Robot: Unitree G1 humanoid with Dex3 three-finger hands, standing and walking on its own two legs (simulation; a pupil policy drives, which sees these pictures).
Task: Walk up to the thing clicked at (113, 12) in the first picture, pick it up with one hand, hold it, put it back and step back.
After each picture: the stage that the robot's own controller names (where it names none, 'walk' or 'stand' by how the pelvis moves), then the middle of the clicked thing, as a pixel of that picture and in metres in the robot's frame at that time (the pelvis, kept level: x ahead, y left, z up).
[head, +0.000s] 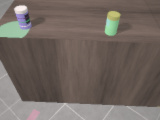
stand; (112, 23) +0.77 -0.15 +0.00
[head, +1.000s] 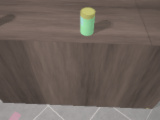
rise first; (87, 22) +0.69 +0.02 +0.03
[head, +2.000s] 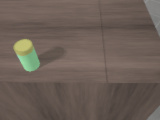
stand; (27, 55) +0.46 +0.24 +0.03
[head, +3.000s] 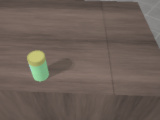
stand; (38, 66) +0.46 +0.19 +0.00
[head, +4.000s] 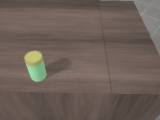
stand; (36, 66) +0.46 +0.20 +0.00
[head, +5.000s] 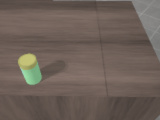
stand; (30, 69) +0.44 +0.22 +0.00
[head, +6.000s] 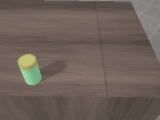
stand; (30, 70) +0.44 +0.22 +0.00
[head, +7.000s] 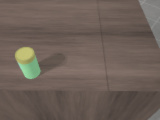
rise first; (28, 63) +0.44 +0.22 +0.00
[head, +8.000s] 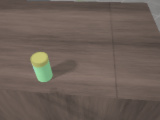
rise first; (42, 67) +0.45 +0.21 +0.00
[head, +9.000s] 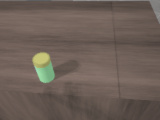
go down; (44, 68) +0.44 +0.20 +0.00
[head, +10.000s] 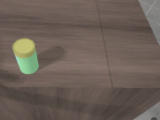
go down; (26, 57) +0.45 +0.18 +0.02
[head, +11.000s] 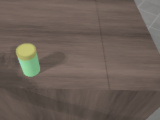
approach; (29, 60) +0.46 +0.19 +0.02
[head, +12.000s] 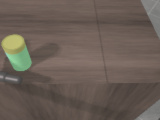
close; (17, 53) +0.45 +0.21 +0.05
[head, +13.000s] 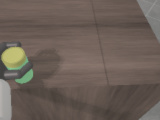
lift; (18, 66) +0.41 +0.20 +0.05
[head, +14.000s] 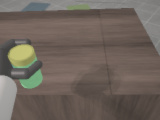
lift; (27, 67) +0.33 +0.17 +0.18
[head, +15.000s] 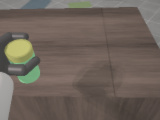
hold; (24, 62) +0.33 +0.18 +0.18
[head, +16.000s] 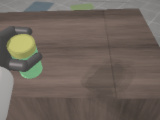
hold; (26, 57) +0.33 +0.17 +0.21
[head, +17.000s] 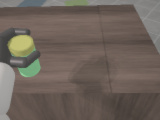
crouch; (25, 57) +0.37 +0.18 +0.17
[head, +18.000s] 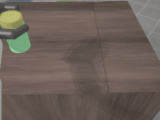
lower; (15, 32) +0.45 +0.21 +0.19
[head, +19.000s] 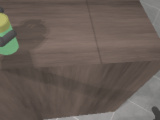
lower; (2, 35) +0.50 +0.21 +0.08
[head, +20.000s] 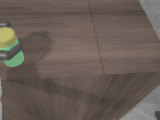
lower; (9, 48) +0.46 +0.21 +0.07
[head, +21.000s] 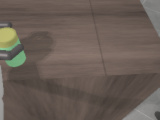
lower; (10, 48) +0.46 +0.21 +0.07
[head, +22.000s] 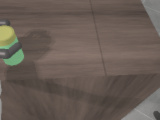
lower; (8, 46) +0.46 +0.21 +0.07
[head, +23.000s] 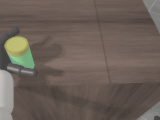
withdraw; (21, 56) +0.44 +0.19 +0.06
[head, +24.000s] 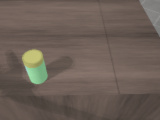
sink last; (35, 67) +0.42 +0.18 +0.04
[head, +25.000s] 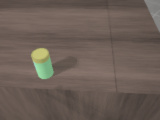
stand; (43, 64) +0.46 +0.20 +0.02
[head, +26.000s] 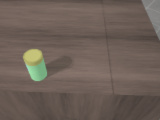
stand; (36, 65) +0.44 +0.20 +0.01
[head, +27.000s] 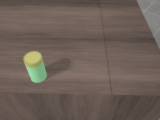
stand; (35, 67) +0.44 +0.20 +0.01
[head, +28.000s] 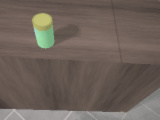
walk; (44, 31) +0.52 +0.15 +0.03
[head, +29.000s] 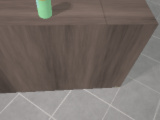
walk; (43, 4) +0.73 +0.21 +0.03
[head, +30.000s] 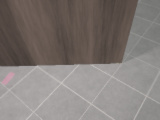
walk; out of the picture +1.11 +0.24 +0.02
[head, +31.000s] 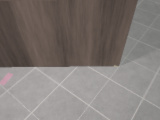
stand; out of the picture +1.13 +0.20 +0.02
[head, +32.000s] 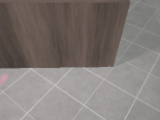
stand; out of the picture +1.16 +0.23 +0.00
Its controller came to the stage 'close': yes
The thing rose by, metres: 0.20
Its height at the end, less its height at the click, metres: +0.00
